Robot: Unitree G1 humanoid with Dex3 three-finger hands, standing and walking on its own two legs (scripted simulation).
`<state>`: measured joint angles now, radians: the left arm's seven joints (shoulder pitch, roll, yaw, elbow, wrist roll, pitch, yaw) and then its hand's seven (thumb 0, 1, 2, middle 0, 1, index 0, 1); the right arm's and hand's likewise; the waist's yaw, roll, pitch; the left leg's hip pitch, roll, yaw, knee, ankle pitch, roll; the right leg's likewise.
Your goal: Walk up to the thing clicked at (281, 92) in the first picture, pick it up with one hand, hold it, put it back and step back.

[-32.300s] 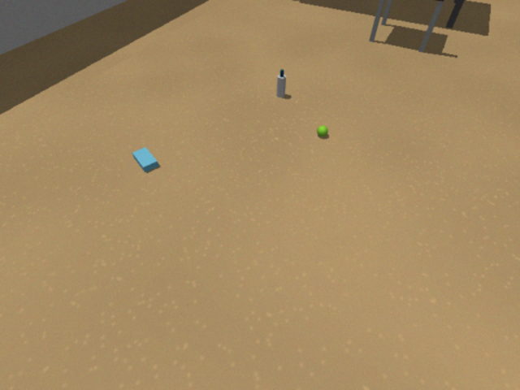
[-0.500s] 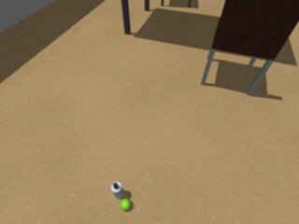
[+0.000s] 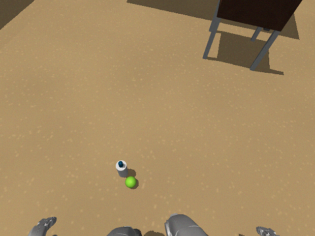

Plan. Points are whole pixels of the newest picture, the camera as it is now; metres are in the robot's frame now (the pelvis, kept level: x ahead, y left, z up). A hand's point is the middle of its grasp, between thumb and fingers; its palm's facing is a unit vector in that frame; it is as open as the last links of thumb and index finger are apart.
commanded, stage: step back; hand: left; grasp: from the side
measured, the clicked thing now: (121, 168) +0.47 +0.16 -0.67
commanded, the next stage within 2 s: none
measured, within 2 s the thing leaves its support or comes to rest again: neither
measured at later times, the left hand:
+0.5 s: hand out of the picture +0.03 +0.25 -0.14, palm faces +0.01 -0.93 -0.38, open 7.4 cm
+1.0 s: hand out of the picture -0.18 +0.21 -0.15, palm faces -0.05 -0.91 -0.41, open 7.4 cm
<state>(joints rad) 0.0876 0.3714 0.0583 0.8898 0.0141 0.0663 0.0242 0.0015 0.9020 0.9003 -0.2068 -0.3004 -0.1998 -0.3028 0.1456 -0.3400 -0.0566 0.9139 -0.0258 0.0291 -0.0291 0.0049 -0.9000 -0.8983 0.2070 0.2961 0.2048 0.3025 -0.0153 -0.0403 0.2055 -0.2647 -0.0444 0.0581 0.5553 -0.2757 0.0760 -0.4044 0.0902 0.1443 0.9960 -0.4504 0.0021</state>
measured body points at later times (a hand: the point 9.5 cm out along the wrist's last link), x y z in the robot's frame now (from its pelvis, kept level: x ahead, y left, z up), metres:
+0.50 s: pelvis -0.11 -0.01 -0.01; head -0.04 -0.01 +0.43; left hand +0.02 +0.30 -0.12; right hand -0.01 -0.33 -0.13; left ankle -0.13 +0.12 -0.73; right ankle -0.03 -0.12 -0.73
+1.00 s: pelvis -0.26 -0.05 -0.01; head -0.21 -0.08 +0.43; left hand -0.17 +0.26 -0.12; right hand -0.14 -0.38 -0.13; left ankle -0.17 +0.10 -0.70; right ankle -0.27 -0.17 -0.73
